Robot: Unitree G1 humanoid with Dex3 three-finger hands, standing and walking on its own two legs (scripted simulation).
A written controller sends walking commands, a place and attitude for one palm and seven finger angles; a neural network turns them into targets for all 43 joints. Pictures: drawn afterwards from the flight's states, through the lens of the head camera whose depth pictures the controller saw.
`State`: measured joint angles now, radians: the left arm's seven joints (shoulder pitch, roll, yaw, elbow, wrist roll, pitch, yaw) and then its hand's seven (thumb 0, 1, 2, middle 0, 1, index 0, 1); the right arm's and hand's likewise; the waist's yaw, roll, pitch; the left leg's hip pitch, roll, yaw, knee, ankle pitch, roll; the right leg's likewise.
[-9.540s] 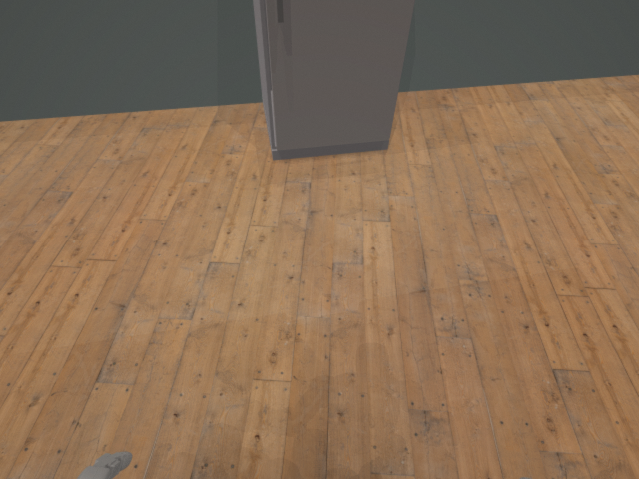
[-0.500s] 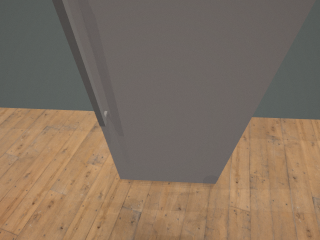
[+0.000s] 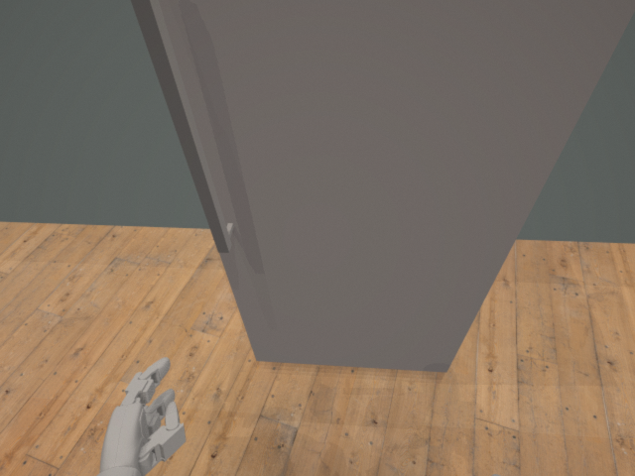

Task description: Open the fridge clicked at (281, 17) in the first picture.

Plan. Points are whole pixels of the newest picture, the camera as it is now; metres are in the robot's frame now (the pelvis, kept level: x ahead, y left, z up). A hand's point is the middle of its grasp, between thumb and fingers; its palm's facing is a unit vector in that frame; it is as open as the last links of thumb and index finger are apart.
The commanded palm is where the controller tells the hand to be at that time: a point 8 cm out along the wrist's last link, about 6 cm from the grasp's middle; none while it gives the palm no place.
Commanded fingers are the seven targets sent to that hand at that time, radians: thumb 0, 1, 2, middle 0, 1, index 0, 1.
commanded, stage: raise the hand to about handle height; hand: left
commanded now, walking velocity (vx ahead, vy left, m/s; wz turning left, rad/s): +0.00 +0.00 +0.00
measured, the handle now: (192, 124) +0.53 +0.22 +0.18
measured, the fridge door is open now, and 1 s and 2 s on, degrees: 0 0 0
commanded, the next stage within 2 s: move the hooked fingers beside the handle in 1.94 s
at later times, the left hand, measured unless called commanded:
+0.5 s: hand (160, 423) +0.18 +0.21 -0.01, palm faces -0.04 -1.00 -0.07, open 10.0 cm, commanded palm +0.15 +0.27 -0.01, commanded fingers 0.00 0.11 0.56 -0.26 -0.81 -0.26 -0.81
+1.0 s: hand (126, 378) +0.22 +0.25 +0.03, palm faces +0.02 -1.00 -0.07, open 12.9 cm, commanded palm +0.19 +0.31 +0.04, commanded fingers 0.00 -0.48 0.31 -0.30 -1.18 -0.30 -1.18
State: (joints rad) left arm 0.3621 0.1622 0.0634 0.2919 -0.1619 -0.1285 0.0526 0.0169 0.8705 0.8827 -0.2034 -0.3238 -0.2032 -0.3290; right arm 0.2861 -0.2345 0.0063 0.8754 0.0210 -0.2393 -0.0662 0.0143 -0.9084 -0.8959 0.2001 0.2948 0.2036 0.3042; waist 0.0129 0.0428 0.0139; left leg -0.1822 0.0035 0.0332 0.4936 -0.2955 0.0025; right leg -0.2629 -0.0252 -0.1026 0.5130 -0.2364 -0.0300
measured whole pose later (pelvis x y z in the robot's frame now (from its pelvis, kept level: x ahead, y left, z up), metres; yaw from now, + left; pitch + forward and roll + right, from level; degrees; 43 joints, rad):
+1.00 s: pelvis -0.01 +0.02 -0.05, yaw +0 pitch +8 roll -2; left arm 0.27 0.33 0.30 0.02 -0.33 -0.24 -0.35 0.00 -0.25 0.41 -0.28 -1.04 -0.28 -1.04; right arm 0.24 -0.27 0.03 0.56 0.03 -0.30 -0.07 0.02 -0.90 -0.90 0.20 0.30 0.21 0.30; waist 0.01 0.01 -0.08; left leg -0.60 0.01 0.00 0.97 -0.50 0.03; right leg -0.63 -0.03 -0.12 0.89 -0.38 -0.01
